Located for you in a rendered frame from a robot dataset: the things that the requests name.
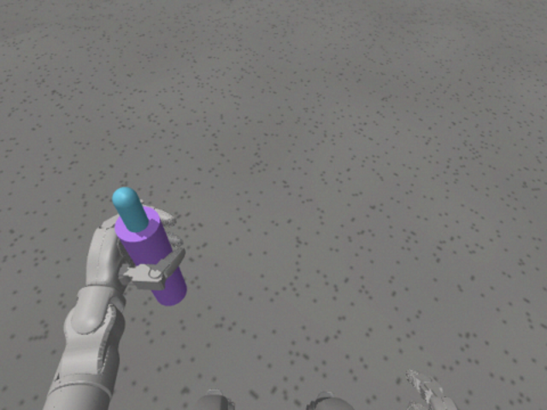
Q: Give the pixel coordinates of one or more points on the left robot arm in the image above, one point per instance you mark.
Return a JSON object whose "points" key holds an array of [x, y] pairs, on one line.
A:
{"points": [[85, 377]]}

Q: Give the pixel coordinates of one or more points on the left robot hand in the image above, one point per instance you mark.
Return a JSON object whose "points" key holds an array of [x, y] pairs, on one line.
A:
{"points": [[109, 263]]}

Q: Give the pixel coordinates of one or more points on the right robot hand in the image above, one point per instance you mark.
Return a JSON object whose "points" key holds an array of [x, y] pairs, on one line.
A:
{"points": [[431, 392]]}

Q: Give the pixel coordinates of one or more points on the bottle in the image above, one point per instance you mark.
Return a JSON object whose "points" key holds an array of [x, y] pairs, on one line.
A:
{"points": [[142, 234]]}

